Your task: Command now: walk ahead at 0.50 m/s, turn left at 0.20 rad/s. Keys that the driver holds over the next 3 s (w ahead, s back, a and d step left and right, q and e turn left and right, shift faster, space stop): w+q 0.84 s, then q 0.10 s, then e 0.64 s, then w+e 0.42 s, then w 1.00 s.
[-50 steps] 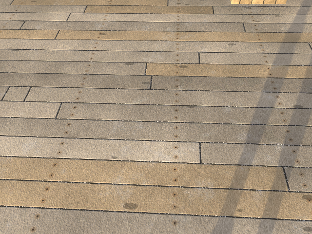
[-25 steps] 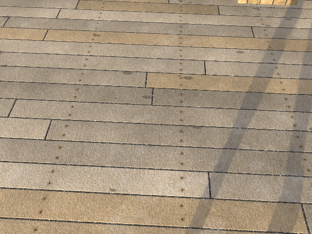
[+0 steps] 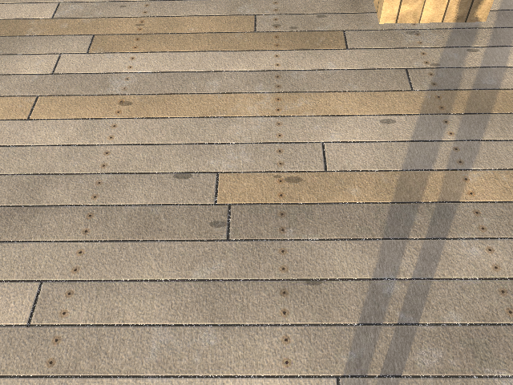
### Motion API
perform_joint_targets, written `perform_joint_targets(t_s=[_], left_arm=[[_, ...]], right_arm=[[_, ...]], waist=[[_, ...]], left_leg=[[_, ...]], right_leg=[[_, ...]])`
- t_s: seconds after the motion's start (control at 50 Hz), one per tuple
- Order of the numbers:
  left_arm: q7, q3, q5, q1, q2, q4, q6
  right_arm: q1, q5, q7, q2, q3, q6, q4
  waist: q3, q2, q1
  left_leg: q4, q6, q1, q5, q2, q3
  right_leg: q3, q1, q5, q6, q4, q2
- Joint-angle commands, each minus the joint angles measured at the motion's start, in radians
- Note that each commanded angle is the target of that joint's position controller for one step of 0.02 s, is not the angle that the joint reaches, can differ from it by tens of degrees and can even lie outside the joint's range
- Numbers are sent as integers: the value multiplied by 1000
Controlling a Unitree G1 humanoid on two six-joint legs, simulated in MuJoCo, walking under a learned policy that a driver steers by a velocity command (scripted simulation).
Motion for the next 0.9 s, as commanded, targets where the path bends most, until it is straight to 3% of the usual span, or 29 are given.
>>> perform_joint_targets(t_s=[0.02,0.04,0.08,0.1,0.14,0.2,0.26,0.34,0.38,0.42,0.44,0.46,0.48,0.5,0.52,0.54,0.56,0.58,0.6,0.62,0.68,0.72,0.78,0.84,0.9], left_arm=[[15,36,2,263,149,25,1],[12,24,7,195,112,20,-2],[7,14,21,143,72,28,-11],[8,17,22,149,76,37,-13],[17,25,26,168,103,52,-17],[36,30,29,192,120,62,-15],[50,32,23,207,137,60,-10],[59,40,8,297,157,83,12],[60,46,0,310,171,85,29],[66,55,-7,282,200,70,43],[69,59,-9,269,216,61,51],[71,61,-10,252,229,53,59],[71,58,-12,234,227,42,60],[67,36,20,260,159,14,47],[47,0,11,323,49,-40,5],[31,19,-31,182,142,-64,-37],[25,21,-51,125,152,-85,-54],[33,22,-32,125,145,-71,-57],[41,34,-6,133,160,-63,-47],[40,40,0,152,163,-63,-31],[44,37,17,126,130,-88,0],[47,31,22,42,116,-120,5],[37,17,15,-63,89,-153,-1],[24,16,0,-133,104,-186,-10],[13,28,9,-124,147,-204,-24]], right_arm=[[-66,35,1,-132,-22,-47,-99],[-96,24,-7,-120,-27,-40,-101],[-54,16,-11,-76,-35,-6,-87],[-38,17,-10,-48,-33,7,-82],[-64,14,-12,-40,-36,23,-100],[-143,3,-5,-44,-41,23,-136],[-241,-3,15,-29,-33,17,-173],[-375,-4,41,-10,-18,18,-240],[-406,-1,56,-15,-18,19,-273],[-381,1,67,-46,-30,21,-293],[-330,4,69,-72,-43,23,-292],[-218,8,68,-113,-65,24,-274],[-57,10,55,-176,-100,26,-235],[44,7,30,-273,-125,35,-211],[8,1,34,-319,-123,23,-243],[38,-9,38,-230,-96,15,-243],[-2,-11,35,-182,-84,5,-243],[-83,-5,36,-150,-74,-3,-261],[-145,-7,34,-119,-64,-6,-278],[-171,-15,29,-106,-58,-7,-292],[-144,-9,10,-147,-65,-10,-295],[-111,-6,-4,-171,-72,-7,-293],[-73,-1,-13,-169,-71,4,-290],[-28,2,-12,-168,-71,10,-276],[-12,1,-24,-162,-71,31,-275]], waist=[[-202,-133,138],[-126,-83,107],[-64,-117,47],[-51,-112,36],[-18,-91,26],[9,-71,35],[32,-62,60],[75,-36,107],[78,-45,104],[34,-81,65],[-9,-105,28],[-71,-115,-36],[-156,-87,-122],[-241,106,-114],[-374,257,-12],[-358,112,-82],[-234,80,-68],[-152,-27,-14],[-116,-32,24],[-105,-16,53],[-71,-5,67],[-46,9,43],[-32,51,-1],[-26,77,-33],[-40,100,-18]], left_leg=[[421,41,-593,43,66,-78],[354,39,-551,120,103,-66],[277,39,-439,202,143,-74],[265,37,-425,218,146,-71],[225,27,-472,285,146,-79],[77,12,-547,433,133,-90],[-105,11,-516,556,119,-18],[-232,32,-574,535,106,40],[-263,51,-582,456,89,73],[-271,84,-477,357,34,132],[-262,104,-389,302,-5,161],[-279,131,-241,281,-47,176],[-360,172,16,346,-76,147],[-363,235,305,379,122,-172],[-549,448,573,194,334,-780],[-631,386,578,188,321,-755],[-625,343,470,257,290,-596],[-626,307,303,363,243,-472],[-636,288,172,457,209,-386],[-658,282,90,505,186,-348],[-694,283,-21,598,155,-275],[-698,263,-51,602,125,-235],[-678,210,-83,512,73,-193],[-648,189,-58,435,92,-244],[-502,154,46,561,105,-315]], right_leg=[[483,649,-110,-175,-280,-349],[377,504,-65,-151,-327,-309],[233,344,-16,-117,-396,-251],[186,312,21,-119,-416,-243],[108,295,105,-126,-441,-240],[21,330,178,-119,-453,-232],[-67,345,191,-97,-469,-215],[-116,500,254,-92,-430,-260],[-137,577,363,-84,-374,-284],[-167,607,675,-64,-266,-289],[-176,612,840,-53,-170,-287],[-184,587,925,-38,-11,-273],[-200,471,824,0,222,-230],[-192,177,220,44,554,-155],[11,-196,-465,87,865,70],[165,-316,-426,54,895,21],[154,-364,-338,27,840,-23],[152,-307,-262,24,746,-71],[150,-229,-225,34,661,-99],[154,-161,-202,43,624,-116],[125,-135,-138,91,475,-111],[110,-151,-17,114,325,-89],[98,-85,179,113,85,-34],[104,-41,238,103,-23,-1],[119,-17,161,73,-105,32]])
Next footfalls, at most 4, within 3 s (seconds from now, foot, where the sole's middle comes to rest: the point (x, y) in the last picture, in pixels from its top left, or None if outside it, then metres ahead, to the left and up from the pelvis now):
0.48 left None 0.42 0.16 -0.76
0.96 right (226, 272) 0.77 0.10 -0.76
1.34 left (156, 319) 0.64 0.29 -0.76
1.74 right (247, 287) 0.72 0.04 -0.76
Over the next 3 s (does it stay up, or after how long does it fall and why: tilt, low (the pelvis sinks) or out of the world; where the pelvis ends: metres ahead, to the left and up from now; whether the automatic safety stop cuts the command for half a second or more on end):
stays up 1.28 0.11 0.02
